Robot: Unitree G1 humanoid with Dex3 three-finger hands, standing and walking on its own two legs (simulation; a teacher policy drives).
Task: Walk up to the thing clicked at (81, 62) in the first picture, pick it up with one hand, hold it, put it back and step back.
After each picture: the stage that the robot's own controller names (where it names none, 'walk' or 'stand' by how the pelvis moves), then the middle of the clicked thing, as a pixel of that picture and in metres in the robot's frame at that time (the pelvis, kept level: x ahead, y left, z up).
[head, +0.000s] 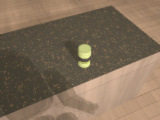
stand; (84, 56) +0.61 +0.00 -0.11
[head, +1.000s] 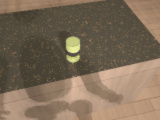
walk; (73, 49) +0.57 +0.06 -0.08
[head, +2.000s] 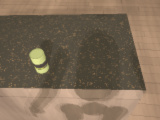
stand; (39, 61) +0.52 +0.26 -0.10
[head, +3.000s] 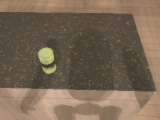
stand; (47, 60) +0.52 +0.18 -0.09
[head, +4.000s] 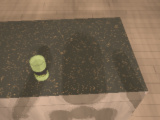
stand; (39, 68) +0.50 +0.22 -0.10
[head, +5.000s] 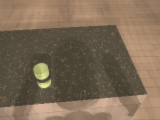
stand; (42, 75) +0.49 +0.20 -0.12
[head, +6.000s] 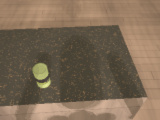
stand; (42, 75) +0.49 +0.21 -0.12
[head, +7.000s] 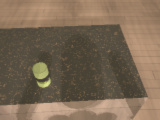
stand; (42, 75) +0.49 +0.21 -0.12
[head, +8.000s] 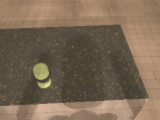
stand; (42, 75) +0.48 +0.21 -0.12
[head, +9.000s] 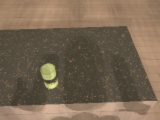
rise first; (49, 76) +0.48 +0.19 -0.11
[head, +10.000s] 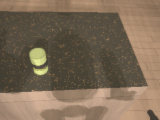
go down; (39, 61) +0.52 +0.17 -0.08
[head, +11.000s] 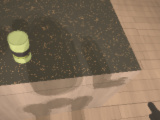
go down; (20, 47) +0.51 +0.18 -0.03
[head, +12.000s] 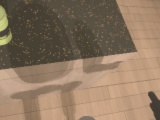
close in; out of the picture +0.52 +0.20 +0.00
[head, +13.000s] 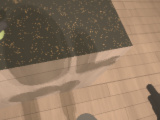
close; out of the picture +0.55 +0.19 +0.02
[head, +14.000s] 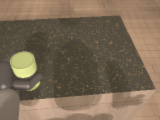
lift; (26, 72) +0.36 +0.18 +0.10
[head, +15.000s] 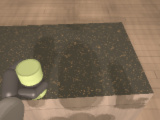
hold; (32, 80) +0.32 +0.17 +0.10
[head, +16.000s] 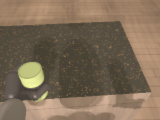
hold; (34, 82) +0.32 +0.17 +0.09
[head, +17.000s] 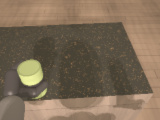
hold; (33, 79) +0.33 +0.17 +0.09
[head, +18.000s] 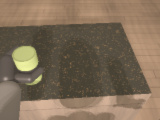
crouch; (28, 66) +0.37 +0.18 +0.11
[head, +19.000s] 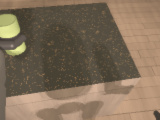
crouch; (10, 35) +0.48 +0.20 +0.11
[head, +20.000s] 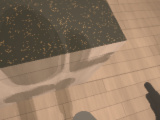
lower; out of the picture +0.55 +0.21 +0.02
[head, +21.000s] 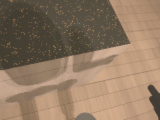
lower; out of the picture +0.54 +0.21 +0.02
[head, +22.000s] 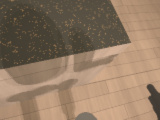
lower; out of the picture +0.54 +0.21 +0.02
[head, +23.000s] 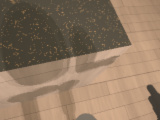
lower; out of the picture +0.54 +0.21 +0.01
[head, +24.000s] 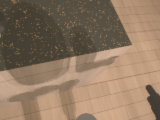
open; out of the picture +0.54 +0.20 +0.01
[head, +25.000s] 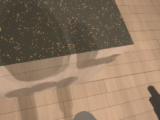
rise; out of the picture +0.54 +0.20 +0.01
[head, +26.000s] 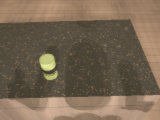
sink last; (49, 67) +0.50 +0.19 -0.07
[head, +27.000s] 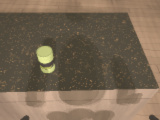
stand; (46, 60) +0.51 +0.18 -0.06
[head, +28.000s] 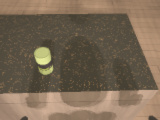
stand; (44, 61) +0.51 +0.19 -0.05
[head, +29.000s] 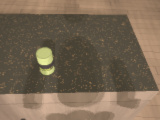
stand; (45, 61) +0.51 +0.18 -0.05
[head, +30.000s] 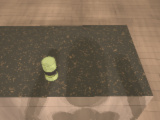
stand; (50, 69) +0.53 +0.19 -0.11
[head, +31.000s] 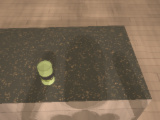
stand; (46, 73) +0.50 +0.20 -0.12
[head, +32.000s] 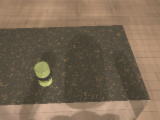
stand; (43, 74) +0.49 +0.21 -0.12
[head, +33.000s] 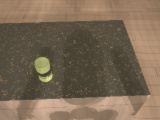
walk; (43, 69) +0.50 +0.21 -0.12
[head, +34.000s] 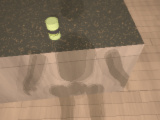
walk; (53, 28) +0.74 +0.20 -0.10
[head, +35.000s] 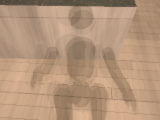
stand; out of the picture +1.12 +0.14 -0.09
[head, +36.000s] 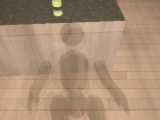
stand; (57, 6) +1.11 +0.20 -0.10
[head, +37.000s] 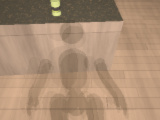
stand; (55, 7) +1.12 +0.20 -0.12
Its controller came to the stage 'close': yes
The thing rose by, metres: 0.21
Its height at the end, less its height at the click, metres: +0.00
